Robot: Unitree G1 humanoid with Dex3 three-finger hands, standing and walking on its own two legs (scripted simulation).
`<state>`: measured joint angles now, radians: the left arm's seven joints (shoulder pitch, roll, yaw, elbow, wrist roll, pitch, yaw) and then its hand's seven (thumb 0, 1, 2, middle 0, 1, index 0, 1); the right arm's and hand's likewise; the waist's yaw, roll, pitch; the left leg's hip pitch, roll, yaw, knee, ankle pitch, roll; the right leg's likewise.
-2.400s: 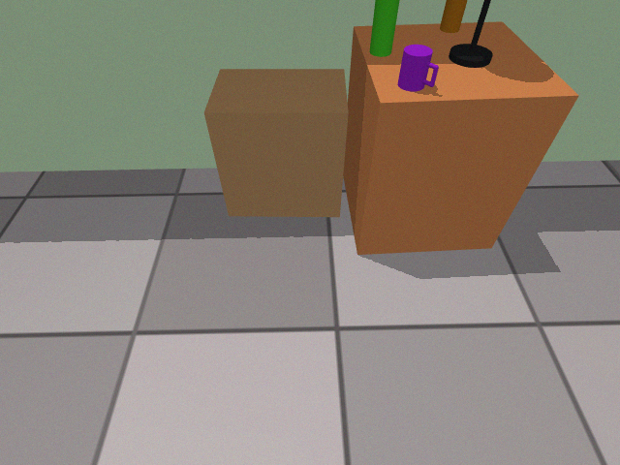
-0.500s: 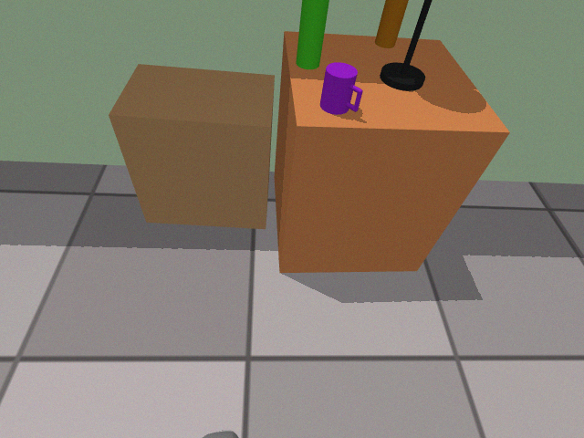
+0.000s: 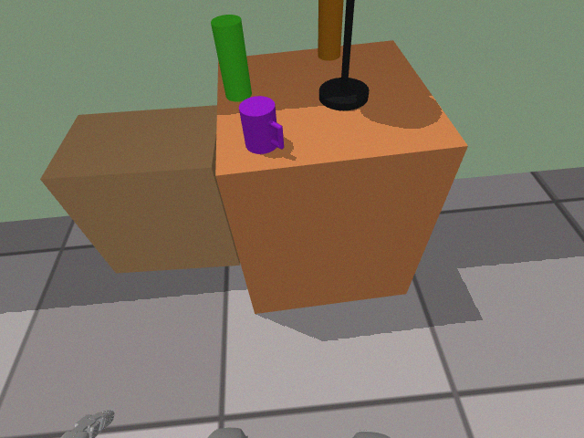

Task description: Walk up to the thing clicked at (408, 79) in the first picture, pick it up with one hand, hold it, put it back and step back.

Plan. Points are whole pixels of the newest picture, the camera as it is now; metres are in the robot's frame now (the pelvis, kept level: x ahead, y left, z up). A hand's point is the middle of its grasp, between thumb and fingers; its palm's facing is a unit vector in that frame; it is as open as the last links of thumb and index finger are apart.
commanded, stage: walk up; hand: left
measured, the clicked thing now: (264, 128) +0.74 +0.08 -0.01
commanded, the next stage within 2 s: none
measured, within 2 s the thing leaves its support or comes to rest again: neither
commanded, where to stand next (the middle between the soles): +0.37 -0.16 m, yaw +5 degrees
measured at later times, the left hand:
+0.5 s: hand (195, 409) +0.20 +0.18 -0.15, palm faces -0.05 -0.96 -0.27, open 7.4 cm
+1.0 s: hand (269, 350) +0.28 +0.06 -0.11, palm faces +0.05 -0.89 -0.44, open 7.4 cm
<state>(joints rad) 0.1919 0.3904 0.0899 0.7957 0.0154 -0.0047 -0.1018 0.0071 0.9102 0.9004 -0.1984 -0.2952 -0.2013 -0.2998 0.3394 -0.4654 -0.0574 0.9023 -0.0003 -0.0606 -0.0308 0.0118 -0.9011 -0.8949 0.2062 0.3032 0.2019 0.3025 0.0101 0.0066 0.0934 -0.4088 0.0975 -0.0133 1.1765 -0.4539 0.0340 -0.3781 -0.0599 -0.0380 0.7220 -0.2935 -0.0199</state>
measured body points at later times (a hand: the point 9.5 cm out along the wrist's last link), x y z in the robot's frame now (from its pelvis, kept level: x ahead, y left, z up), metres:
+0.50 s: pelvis +0.15 -0.08 +0.01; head +0.16 -0.04 +0.45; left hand +0.20 +0.23 -0.13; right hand +0.22 -0.41 -0.07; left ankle +0.21 +0.04 -0.72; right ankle +0.16 -0.21 -0.65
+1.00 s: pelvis +0.27 -0.22 +0.01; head +0.29 -0.25 +0.46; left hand +0.27 +0.10 -0.08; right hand +0.36 -0.54 -0.12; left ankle +0.33 -0.08 -0.66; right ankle +0.28 -0.33 -0.72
